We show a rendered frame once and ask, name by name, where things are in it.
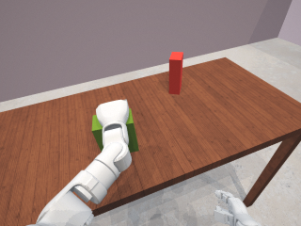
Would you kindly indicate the robot left forearm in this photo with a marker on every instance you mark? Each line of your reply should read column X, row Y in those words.
column 92, row 183

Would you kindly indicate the robot right forearm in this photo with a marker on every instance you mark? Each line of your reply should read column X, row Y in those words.
column 245, row 220

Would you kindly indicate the sponge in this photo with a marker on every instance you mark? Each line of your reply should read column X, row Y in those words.
column 97, row 131

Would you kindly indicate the robot right hand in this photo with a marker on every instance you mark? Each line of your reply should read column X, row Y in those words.
column 235, row 207

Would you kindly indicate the robot left hand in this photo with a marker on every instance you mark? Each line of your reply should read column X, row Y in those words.
column 113, row 111

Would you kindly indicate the table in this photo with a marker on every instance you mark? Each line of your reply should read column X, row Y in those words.
column 223, row 113

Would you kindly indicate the left robot upper arm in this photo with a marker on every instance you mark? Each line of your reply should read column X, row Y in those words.
column 68, row 211

